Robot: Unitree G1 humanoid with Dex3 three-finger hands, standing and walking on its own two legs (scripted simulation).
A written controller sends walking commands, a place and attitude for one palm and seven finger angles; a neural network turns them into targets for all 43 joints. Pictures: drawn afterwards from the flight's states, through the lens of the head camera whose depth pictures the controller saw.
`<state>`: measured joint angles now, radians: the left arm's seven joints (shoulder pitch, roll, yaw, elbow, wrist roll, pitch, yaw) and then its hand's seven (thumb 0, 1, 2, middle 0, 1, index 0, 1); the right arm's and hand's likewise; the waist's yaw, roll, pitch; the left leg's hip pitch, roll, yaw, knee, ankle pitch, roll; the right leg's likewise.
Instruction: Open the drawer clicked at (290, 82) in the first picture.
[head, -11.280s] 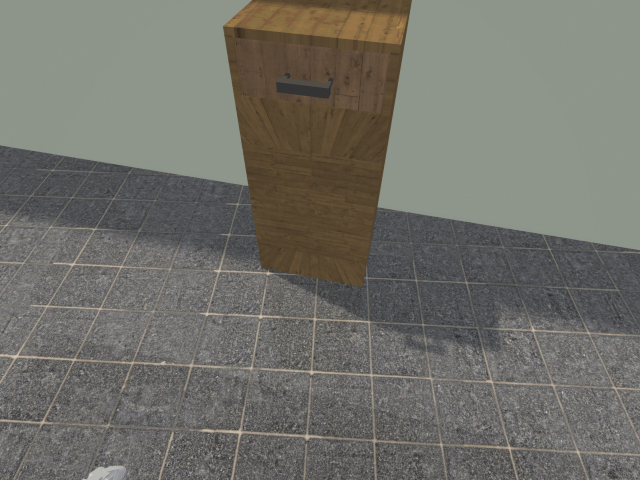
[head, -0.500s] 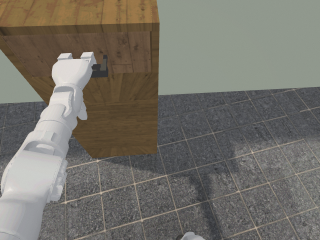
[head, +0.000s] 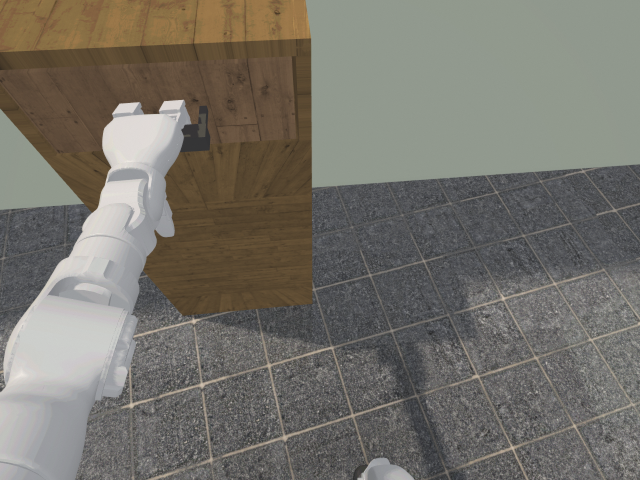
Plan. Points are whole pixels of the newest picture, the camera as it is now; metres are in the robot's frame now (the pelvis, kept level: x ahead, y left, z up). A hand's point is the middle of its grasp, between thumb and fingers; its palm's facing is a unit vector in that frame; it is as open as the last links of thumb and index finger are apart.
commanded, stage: close the thumb around the handle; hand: left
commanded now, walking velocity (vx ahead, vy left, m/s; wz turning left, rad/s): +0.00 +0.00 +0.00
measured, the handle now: (162, 127) +0.57 +0.18 +0.07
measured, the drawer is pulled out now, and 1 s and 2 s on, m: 0.00 0.00 0.09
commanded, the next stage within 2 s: pull the drawer open in 0.74 s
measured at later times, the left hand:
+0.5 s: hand (159, 170) +0.51 +0.18 +0.05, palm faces -0.03 -0.02 -1.00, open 8.4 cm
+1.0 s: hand (159, 171) +0.51 +0.18 +0.05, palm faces -0.03 -0.02 -1.00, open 6.1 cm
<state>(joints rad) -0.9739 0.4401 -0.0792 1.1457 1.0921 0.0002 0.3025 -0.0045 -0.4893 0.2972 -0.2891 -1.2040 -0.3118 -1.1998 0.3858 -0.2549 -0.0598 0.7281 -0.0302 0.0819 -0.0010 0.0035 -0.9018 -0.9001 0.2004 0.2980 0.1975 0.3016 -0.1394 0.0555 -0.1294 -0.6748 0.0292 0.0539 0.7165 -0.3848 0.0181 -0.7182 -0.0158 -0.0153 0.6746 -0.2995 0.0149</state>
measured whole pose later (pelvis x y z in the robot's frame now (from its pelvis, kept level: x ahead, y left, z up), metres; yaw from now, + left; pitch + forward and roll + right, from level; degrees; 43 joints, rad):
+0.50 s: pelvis +0.00 +0.00 +0.00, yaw +0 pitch +19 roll -1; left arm -0.96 0.44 -0.08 1.13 1.09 0.01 0.31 0.00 0.31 0.64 -0.33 -1.28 -0.36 -1.27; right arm 0.35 -0.26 -0.06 0.71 -0.03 0.08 -0.01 0.00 -0.90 -0.90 0.20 0.30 0.20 0.30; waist -0.13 0.05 -0.13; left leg -0.65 0.03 0.06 0.69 -0.38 0.01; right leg -0.70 -0.01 -0.01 0.66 -0.30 0.01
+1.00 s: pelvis +0.00 +0.00 +0.00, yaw -1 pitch +19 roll -1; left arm -0.93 0.45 -0.06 1.11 1.09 0.01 0.30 0.00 0.68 0.78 -0.32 -1.34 -0.35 -1.33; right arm 0.37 -0.26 -0.06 0.72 -0.02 0.08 -0.01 0.00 -0.90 -0.90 0.20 0.30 0.20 0.30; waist -0.13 0.05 -0.13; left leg -0.64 0.03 0.06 0.69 -0.38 0.01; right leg -0.69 -0.01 0.00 0.65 -0.29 0.01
